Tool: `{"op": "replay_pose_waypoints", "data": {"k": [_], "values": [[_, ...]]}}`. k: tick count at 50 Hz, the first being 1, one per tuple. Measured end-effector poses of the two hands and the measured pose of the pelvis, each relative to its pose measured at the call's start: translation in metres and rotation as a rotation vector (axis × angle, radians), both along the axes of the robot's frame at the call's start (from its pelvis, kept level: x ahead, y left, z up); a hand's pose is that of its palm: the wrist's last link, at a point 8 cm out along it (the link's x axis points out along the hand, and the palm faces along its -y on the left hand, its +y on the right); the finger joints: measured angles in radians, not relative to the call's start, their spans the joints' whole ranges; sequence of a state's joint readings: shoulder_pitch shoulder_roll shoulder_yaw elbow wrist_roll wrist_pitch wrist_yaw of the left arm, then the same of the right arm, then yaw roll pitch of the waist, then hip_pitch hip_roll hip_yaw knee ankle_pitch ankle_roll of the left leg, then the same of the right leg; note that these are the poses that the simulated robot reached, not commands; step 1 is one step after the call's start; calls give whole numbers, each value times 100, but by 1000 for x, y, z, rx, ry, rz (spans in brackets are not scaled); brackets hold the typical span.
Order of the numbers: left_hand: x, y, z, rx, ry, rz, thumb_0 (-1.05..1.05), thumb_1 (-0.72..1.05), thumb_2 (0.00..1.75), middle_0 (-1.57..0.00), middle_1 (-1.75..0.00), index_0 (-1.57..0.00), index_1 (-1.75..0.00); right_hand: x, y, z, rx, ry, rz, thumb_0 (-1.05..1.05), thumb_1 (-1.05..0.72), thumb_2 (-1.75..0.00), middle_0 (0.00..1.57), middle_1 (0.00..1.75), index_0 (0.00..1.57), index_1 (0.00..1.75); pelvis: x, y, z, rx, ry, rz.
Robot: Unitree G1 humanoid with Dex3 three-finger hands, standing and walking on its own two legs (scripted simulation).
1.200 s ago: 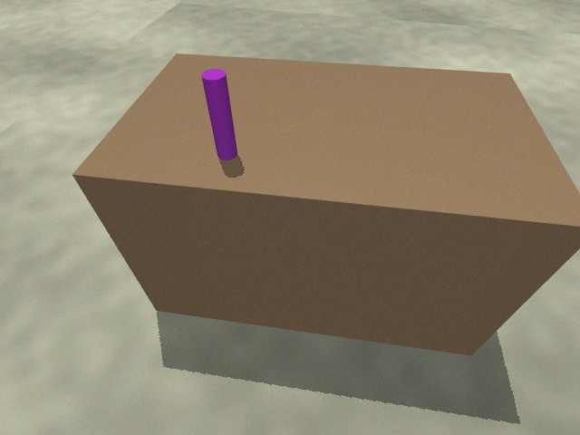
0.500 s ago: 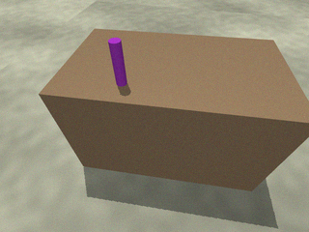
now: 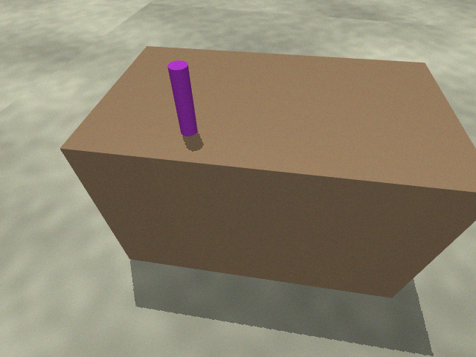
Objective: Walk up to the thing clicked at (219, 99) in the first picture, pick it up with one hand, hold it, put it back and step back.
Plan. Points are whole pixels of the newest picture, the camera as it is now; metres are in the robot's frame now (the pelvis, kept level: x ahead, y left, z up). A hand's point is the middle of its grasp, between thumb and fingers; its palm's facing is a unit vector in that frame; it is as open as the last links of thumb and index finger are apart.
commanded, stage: walk up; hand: left
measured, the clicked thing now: (184, 101) +0.75 +0.16 +0.02
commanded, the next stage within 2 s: none
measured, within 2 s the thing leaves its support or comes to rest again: neither
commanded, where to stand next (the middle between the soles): +0.28 +0.03 m, yaw -9 degrees
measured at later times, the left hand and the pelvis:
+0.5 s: hand (85, 329) +0.22 +0.32 -0.15, palm faces -0.15 -0.91 -0.39, open 7.4 cm; pelvis +0.14 +0.05 -0.01, yaw -5 degrees
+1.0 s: hand (118, 266) +0.36 +0.31 -0.18, palm faces -0.15 -0.92 -0.37, open 7.4 cm; pelvis +0.24 +0.05 -0.03, yaw -9 degrees
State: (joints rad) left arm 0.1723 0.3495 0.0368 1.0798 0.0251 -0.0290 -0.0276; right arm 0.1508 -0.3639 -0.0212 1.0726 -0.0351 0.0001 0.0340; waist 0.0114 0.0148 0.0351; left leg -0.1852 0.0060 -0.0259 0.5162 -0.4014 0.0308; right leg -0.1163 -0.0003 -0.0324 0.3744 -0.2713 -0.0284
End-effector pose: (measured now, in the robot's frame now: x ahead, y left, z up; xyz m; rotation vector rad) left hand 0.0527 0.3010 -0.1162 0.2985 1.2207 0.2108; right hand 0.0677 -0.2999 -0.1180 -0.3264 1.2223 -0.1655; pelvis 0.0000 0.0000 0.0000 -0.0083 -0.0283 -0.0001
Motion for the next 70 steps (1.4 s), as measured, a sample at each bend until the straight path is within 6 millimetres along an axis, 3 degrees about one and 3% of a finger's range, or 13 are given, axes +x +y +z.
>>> {"op": "replay_pose_waypoints", "data": {"k": [7,12,18,25,30,35,41,45,51,60,70], "values": [[-15,42,1,33,54,22,0,90,89,-21,-30,-21,-30,30,3,11,-44,-21,21,1,-91,-90,20,30,21,30,25,25,-4,-12,-8,-14],[4,77,-14,53,125,-6,0,90,89,-20,-30,-21,-30,49,18,12,-82,-89,-14,1,-91,-90,20,30,21,30,51,49,-17,7,-21,-39],[68,83,-4,45,73,-68,0,91,89,-20,-30,-21,-30,48,35,16,-52,-63,-76,1,-90,-90,20,30,21,30,88,54,-9,19,-23,-57],[162,65,9,56,-12,-165,0,91,89,-20,-30,-21,-30,65,33,-3,-4,-22,-117,1,-90,-90,20,31,21,30,137,46,-12,27,-31,-83],[225,45,10,91,-123,-191,0,91,89,-20,-30,-21,-30,98,22,-29,14,1,-130,1,-90,-90,20,30,21,30,172,32,-28,6,-41,-88],[259,34,19,79,-167,-195,0,90,89,-20,-30,-21,-30,144,24,-23,18,-26,-104,1,-91,-90,20,30,21,30,196,34,-20,12,-32,-101],[283,45,3,72,-132,-210,0,90,89,-21,-30,-21,-30,185,30,-16,-22,-78,-99,1,-91,-90,20,30,21,30,220,45,-26,11,-22,-125],[298,52,-17,52,-90,-182,0,90,89,-20,-30,-21,-30,197,35,-15,-57,-88,-119,1,-91,-90,20,30,21,30,232,54,-33,13,-24,-141],[309,49,-28,37,-48,-182,0,90,89,-20,-30,-21,-30,216,32,-11,-66,-100,-121,1,-90,-90,20,30,21,30,242,49,-33,2,-8,-164],[316,37,-19,32,-14,-203,0,90,89,-20,-30,-21,-30,236,28,-11,-40,-118,-151,1,-90,-90,20,30,21,30,248,47,-25,13,-10,-168],[340,29,-6,26,-49,-222,0,90,89,-20,-30,-21,-30,230,33,-8,-12,-91,-181,1,-90,-90,20,30,21,30,249,47,-14,15,-17,-181]]}}
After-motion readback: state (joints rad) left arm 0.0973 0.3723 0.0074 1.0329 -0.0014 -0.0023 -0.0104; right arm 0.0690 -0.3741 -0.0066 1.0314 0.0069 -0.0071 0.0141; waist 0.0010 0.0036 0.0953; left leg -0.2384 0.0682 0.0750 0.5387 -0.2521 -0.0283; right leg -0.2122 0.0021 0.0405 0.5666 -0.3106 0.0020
